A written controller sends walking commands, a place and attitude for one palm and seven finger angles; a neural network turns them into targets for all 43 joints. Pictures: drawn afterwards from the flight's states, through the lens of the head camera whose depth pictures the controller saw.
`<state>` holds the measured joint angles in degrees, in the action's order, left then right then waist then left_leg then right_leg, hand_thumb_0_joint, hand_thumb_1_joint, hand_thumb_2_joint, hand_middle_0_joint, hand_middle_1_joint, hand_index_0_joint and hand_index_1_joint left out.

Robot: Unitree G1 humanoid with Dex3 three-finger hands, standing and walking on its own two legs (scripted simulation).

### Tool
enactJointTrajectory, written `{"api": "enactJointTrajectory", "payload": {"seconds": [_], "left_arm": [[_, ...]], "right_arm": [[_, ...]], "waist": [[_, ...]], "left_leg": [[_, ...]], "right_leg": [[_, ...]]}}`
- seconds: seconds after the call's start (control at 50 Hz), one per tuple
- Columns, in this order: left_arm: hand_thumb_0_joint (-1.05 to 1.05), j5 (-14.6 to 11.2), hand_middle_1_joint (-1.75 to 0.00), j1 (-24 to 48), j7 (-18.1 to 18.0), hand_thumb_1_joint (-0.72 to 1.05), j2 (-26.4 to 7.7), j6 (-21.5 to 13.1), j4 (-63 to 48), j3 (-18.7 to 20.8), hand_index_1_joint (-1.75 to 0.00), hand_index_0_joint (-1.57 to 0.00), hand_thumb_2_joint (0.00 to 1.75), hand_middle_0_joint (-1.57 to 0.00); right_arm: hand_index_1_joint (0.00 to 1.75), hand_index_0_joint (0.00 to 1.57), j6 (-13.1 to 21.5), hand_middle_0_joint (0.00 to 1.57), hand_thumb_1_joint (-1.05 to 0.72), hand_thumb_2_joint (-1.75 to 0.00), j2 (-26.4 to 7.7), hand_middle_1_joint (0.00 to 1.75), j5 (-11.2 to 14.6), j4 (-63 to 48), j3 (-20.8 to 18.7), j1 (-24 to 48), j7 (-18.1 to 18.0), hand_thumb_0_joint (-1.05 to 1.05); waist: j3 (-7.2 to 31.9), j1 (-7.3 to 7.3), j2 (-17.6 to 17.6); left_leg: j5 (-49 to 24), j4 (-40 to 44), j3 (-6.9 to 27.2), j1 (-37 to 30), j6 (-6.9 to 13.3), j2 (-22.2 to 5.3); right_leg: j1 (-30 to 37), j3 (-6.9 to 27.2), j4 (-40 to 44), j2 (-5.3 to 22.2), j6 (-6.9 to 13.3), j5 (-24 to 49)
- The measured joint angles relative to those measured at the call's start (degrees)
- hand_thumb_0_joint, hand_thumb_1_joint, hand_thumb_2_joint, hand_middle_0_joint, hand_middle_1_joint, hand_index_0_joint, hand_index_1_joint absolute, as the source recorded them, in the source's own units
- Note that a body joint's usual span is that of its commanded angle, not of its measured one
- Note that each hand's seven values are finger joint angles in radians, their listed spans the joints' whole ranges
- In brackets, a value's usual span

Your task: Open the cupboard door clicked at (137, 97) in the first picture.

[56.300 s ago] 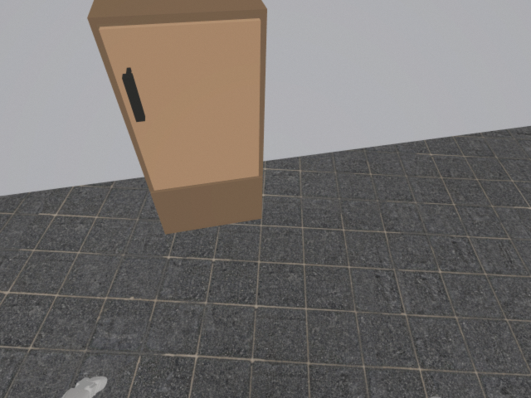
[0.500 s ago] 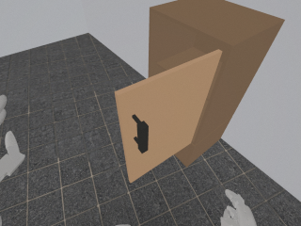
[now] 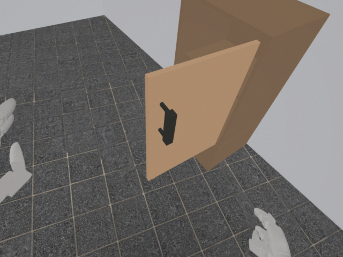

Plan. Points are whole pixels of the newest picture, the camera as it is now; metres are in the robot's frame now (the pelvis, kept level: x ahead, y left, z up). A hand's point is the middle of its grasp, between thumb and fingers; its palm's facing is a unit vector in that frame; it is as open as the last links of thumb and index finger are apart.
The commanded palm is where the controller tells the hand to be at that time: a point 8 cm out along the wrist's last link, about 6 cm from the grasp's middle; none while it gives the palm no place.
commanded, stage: stop stepping back and stand still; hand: left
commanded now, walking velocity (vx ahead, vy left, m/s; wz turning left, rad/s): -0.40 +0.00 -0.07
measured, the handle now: (165, 123) +0.49 +0.05 -0.02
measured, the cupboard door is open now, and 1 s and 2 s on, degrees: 86 86 86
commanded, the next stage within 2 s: let the arm hang, fingers relaxed in 0.88 s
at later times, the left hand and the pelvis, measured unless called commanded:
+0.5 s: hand (6, 251) +0.11 +0.22 +0.18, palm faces +0.37 -0.82 -0.43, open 7.4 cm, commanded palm +0.06 +0.26 +0.19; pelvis -0.11 -0.03 +0.01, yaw -5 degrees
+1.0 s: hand out of the picture +0.10 +0.23 +0.15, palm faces +0.33 -0.81 -0.48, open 7.4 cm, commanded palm none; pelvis -0.12 -0.02 +0.01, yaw -6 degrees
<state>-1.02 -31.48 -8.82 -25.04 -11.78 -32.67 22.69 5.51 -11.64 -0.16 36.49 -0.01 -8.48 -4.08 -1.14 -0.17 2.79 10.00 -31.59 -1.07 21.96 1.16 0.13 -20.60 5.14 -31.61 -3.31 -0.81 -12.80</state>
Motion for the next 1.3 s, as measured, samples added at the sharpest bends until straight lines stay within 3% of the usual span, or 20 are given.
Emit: {"api": "enactJointTrajectory", "payload": {"seconds": [0.06,0.12,0.18,0.24,0.28,0.32,0.38,0.42,0.56,0.66,0.74,0.86,0.98,1.02,1.08,1.14,1.24,1.3], "left_arm": [[0.01,-0.44,-0.31,2.64,0.23,0.88,-3.03,-0.78,0.33,1.74,-0.31,-0.22,0.90,-0.22],[0.01,-1.44,-0.31,0.50,0.03,0.89,-3.49,-0.35,-0.31,3.66,-0.31,-0.22,0.90,-0.22],[0.01,-1.98,-0.31,-2.97,-0.55,0.89,-2.48,0.66,-1.68,3.96,-0.31,-0.22,0.90,-0.21],[0.01,-1.80,-0.31,-3.35,-1.00,0.89,-1.21,2.00,-0.59,2.32,-0.31,-0.21,0.90,-0.21],[0.01,-1.53,-0.31,-2.33,-1.26,0.89,-1.09,2.82,0.89,1.60,-0.31,-0.21,0.90,-0.21],[0.01,-1.48,-0.31,-1.01,-1.09,0.89,-0.22,3.37,1.93,0.81,-0.31,-0.21,0.90,-0.21],[0.01,-1.51,-0.31,-1.04,-0.49,0.89,0.57,3.40,2.36,-0.78,-0.31,-0.22,0.90,-0.21],[0.01,-1.39,-0.31,-1.91,-0.37,0.89,0.68,2.61,2.59,-0.61,-0.31,-0.22,0.90,-0.22],[0.01,-0.76,-0.31,0.73,-0.95,0.89,1.16,-0.08,6.72,0.47,-0.31,-0.22,0.90,-0.22],[0.01,-0.81,-0.31,-0.05,-0.90,0.89,0.67,0.47,8.28,1.93,-0.31,-0.21,0.90,-0.21],[0.01,-0.40,-0.31,-0.32,-0.37,0.89,0.45,0.38,6.70,0.90,-0.31,-0.21,0.90,-0.21],[0.01,-0.75,-0.31,-2.81,0.00,0.89,1.06,-1.68,4.67,0.49,-0.31,-0.22,0.90,-0.22],[0.01,-0.95,-0.31,-0.33,-0.08,0.89,1.80,-0.62,8.94,0.71,-0.31,-0.22,0.90,-0.22],[0.00,0.84,-0.31,4.93,2.12,0.89,2.00,0.57,17.74,-2.95,-0.31,-0.21,0.90,-0.21],[0.00,1.89,-0.30,13.31,5.44,0.90,4.17,8.42,37.14,-10.58,-0.30,-0.21,0.90,-0.20],[0.00,2.52,-0.30,17.48,7.40,0.90,8.04,12.96,55.70,-16.87,-0.30,-0.20,0.90,-0.20],[0.01,2.53,-0.30,16.62,9.02,0.91,13.70,14.18,75.33,-23.90,-0.30,-0.20,0.90,-0.20],[-0.01,1.63,-0.30,16.40,7.58,0.97,14.13,13.79,82.00,-22.88,-0.30,-0.21,0.89,-0.21]], "right_arm": [[0.30,0.20,1.16,0.20,-0.90,-0.90,1.42,0.30,-0.48,-0.10,-0.52,2.94,-0.09,0.01],[0.30,0.20,2.69,0.20,-0.90,-0.90,2.58,0.30,-0.61,-1.26,0.05,3.17,0.84,0.01],[0.30,0.21,3.38,0.20,-0.90,-0.90,3.39,0.30,-0.18,-2.29,1.13,1.46,1.38,0.01],[0.30,0.21,3.29,0.20,-0.90,-0.90,3.84,0.30,-0.37,-2.30,2.04,-0.82,0.92,0.01],[0.30,0.21,2.61,0.20,-0.90,-0.90,4.03,0.30,-0.46,-2.21,2.48,-1.99,0.66,0.01],[0.30,0.21,1.66,0.20,-0.90,-0.90,3.10,0.30,-0.67,-1.47,2.58,-1.99,0.66,0.01],[0.30,0.21,0.38,0.20,-0.90,-0.90,1.32,0.30,-0.52,1.92,2.19,-3.95,0.80,0.01],[0.30,0.21,0.06,0.20,-0.90,-0.90,0.48,0.30,-0.13,3.18,1.60,-6.47,0.69,0.01],[0.30,0.20,1.66,0.20,-0.90,-0.90,-3.39,0.30,0.45,4.56,-1.26,-10.60,-1.36,0.02],[0.30,0.20,2.45,0.20,-0.91,-0.90,-2.16,0.30,0.27,3.05,-0.97,-8.22,-1.05,0.02],[0.30,0.20,3.52,0.20,-0.91,-0.90,-0.43,0.30,0.10,2.25,0.26,-6.82,-0.30,0.02],[0.30,0.20,2.12,0.20,-0.90,-0.90,0.70,0.30,0.39,1.97,0.94,-5.37,1.06,0.01],[0.30,0.21,1.36,0.20,-0.90,-0.90,0.73,0.30,0.33,2.11,1.26,-4.00,0.27,0.01],[0.30,0.20,2.53,0.20,-0.90,-0.90,-0.90,0.30,0.23,4.14,0.39,-2.58,2.36,0.01],[0.30,0.21,-0.32,0.20,-0.90,-0.90,-3.64,0.30,-0.27,7.24,-0.20,0.83,3.92,0.01],[0.30,0.21,-2.66,0.20,-0.90,-0.90,-4.47,0.30,-0.84,9.50,-0.08,2.91,4.27,0.01],[0.30,0.20,-5.19,0.20,-0.91,-0.90,-2.90,0.30,-0.96,14.09,0.32,1.33,4.56,0.01],[0.30,0.20,-6.38,0.20,-0.91,-0.90,-1.75,0.30,-1.08,17.60,0.53,-0.71,4.22,0.01]], "waist": [[-2.41,-0.27,1.22],[-2.25,-0.43,-0.10],[-0.58,-0.72,-0.80],[1.20,-0.09,-0.85],[2.02,0.49,0.36],[1.51,0.20,0.26],[2.08,-0.07,-0.31],[3.88,0.01,0.24],[4.96,2.07,-1.40],[2.71,2.60,-0.03],[1.48,2.96,-1.58],[1.97,1.40,-3.58],[1.21,-0.28,-2.50],[1.65,-0.53,-3.56],[1.72,-0.07,-4.70],[0.41,0.82,-5.09],[-1.98,1.64,-2.43],[-3.20,0.92,-0.36]], "left_leg": [[-1.17,1.59,-0.71,0.33,1.44,0.29],[-3.38,4.08,-1.29,0.08,0.99,-1.89],[-5.36,6.31,-2.63,-0.31,0.48,-3.60],[-5.98,8.55,-3.03,-0.21,-0.19,-3.74],[-2.93,8.24,-3.40,1.31,-1.06,-2.74],[2.91,2.37,-2.96,4.64,-1.92,-2.65],[5.87,-11.87,-0.73,6.84,-2.21,-1.87],[6.29,-15.28,-1.00,5.68,-2.16,-1.42],[6.16,2.18,-2.88,-7.28,0.33,-1.70],[5.67,0.66,-5.15,-7.28,-0.40,-0.73],[5.56,-0.24,-4.16,-6.55,-0.89,-1.89],[8.16,-4.20,-1.03,-4.41,-1.12,-1.93],[4.63,3.25,-1.50,-8.38,-0.53,-0.62],[3.84,3.08,-0.94,-6.54,-0.13,-0.04],[3.11,1.95,-0.64,-3.91,0.70,2.09],[3.24,0.40,-0.66,-2.66,0.80,2.70],[2.36,1.45,0.77,-4.19,-0.42,1.45],[1.38,2.88,1.90,-5.20,-0.98,0.71]], "right_leg": [[-4.07,0.48,-12.74,-0.74,0.14,-10.92],[-4.08,-2.27,-19.66,-1.51,-0.17,-13.66],[0.30,-4.80,-16.06,-0.16,-0.52,-13.77],[7.10,-6.73,-7.61,0.97,0.25,-15.05],[12.07,-7.29,1.24,1.64,1.65,-14.83],[12.18,-6.65,5.44,1.39,4.36,-7.29],[12.21,-6.47,5.73,0.80,4.51,-4.74],[12.39,-5.99,6.67,1.04,4.27,-4.68],[10.22,-7.29,1.77,1.17,3.57,-7.23],[8.10,-6.06,-3.18,2.84,2.15,-9.00],[8.74,-7.39,-1.54,1.76,3.68,-7.77],[9.27,-7.65,2.27,-0.12,4.61,-5.47],[10.56,-6.68,4.22,0.63,3.51,-4.46],[7.90,-7.31,1.87,1.26,2.68,-3.79],[4.20,-6.02,-2.94,3.02,1.93,-6.50],[3.36,-5.17,-4.09,3.40,2.21,-7.34],[5.92,-6.52,-1.15,2.07,3.50,-5.32],[7.77,-7.55,1.66,1.24,3.94,-3.87]]}}
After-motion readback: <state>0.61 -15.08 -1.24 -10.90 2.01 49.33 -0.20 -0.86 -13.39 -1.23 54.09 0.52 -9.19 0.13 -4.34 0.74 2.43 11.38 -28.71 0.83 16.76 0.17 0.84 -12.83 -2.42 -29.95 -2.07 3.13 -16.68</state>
